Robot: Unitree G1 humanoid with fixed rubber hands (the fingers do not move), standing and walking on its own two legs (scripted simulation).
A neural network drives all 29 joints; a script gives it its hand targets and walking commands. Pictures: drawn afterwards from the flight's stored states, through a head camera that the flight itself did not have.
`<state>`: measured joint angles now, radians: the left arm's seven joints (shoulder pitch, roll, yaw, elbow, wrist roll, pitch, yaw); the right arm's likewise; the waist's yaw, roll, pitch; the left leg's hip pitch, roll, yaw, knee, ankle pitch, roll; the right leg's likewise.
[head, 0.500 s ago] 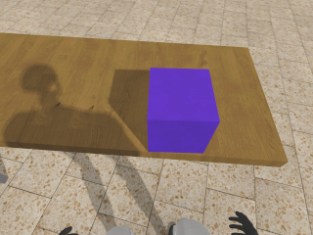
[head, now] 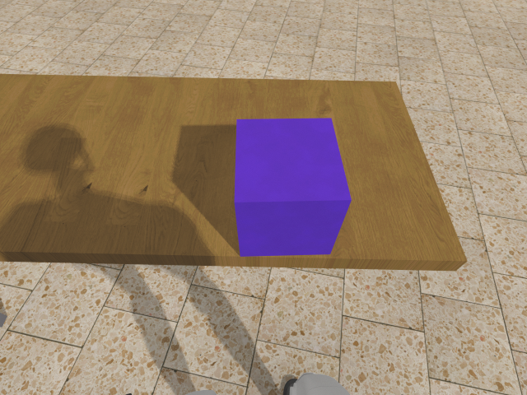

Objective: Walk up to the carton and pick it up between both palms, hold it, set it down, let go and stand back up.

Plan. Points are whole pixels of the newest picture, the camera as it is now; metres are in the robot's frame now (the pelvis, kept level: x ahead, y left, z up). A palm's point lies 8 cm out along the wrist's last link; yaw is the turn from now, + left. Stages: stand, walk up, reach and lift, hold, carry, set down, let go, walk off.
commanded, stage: walk up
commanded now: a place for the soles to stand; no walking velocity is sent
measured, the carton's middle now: (284, 188) +0.44 -0.04 +0.01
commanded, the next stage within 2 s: none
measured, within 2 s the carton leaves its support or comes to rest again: neither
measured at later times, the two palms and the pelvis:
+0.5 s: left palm out of the picture +0.07 +0.25 -0.14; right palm out of the picture +0.01 -0.26 -0.13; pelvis -0.04 -0.01 -0.01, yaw -2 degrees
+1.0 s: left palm out of the picture +0.01 +0.20 -0.12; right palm out of the picture -0.03 -0.27 -0.14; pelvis -0.03 -0.03 +0.01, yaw -2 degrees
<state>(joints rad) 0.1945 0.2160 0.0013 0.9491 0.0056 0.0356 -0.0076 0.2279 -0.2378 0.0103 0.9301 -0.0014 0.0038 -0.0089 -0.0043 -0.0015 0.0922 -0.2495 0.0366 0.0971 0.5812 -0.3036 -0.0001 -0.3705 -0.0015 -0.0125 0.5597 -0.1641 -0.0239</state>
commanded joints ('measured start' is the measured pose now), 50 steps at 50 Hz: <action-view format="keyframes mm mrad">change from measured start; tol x16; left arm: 1 26 165 37 -64 8 -22 6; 17 -132 230 76 -153 16 30 25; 50 89 121 -2 39 -6 -67 24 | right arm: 1 1 -171 -42 -69 -2 -23 -12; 18 165 -118 -63 -88 2 -10 -28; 26 -80 -143 -64 -156 -12 -22 -27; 31 138 -48 -22 -85 -9 -18 16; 50 99 -88 -3 87 -8 -32 -6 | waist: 1 29 43 -85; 15 -23 -208 -95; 21 -14 193 -105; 32 -52 -118 -143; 50 -5 -11 -23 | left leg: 1 -85 137 -183 -202 -101 86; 7 -61 167 -157 -109 109 113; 15 20 -48 -44 252 -234 54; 18 81 20 -117 28 -56 87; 21 -120 400 -552 -304 -45 265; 26 -79 200 -266 -199 139 159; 31 -87 42 -100 10 -9 11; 33 95 35 -111 -97 -38 13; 50 68 79 -109 -204 88 22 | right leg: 1 99 -62 107 -62 -94 -23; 8 91 -68 100 38 156 -35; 15 -100 -219 321 -294 -143 -157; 18 -59 -143 209 -138 -22 -81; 21 -57 19 64 417 -365 33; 23 -70 12 119 500 -360 38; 29 161 -5 39 -160 -55 30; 31 242 -192 321 -179 144 -39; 33 -8 -163 300 -219 -113 -62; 50 94 -81 154 -221 -46 -23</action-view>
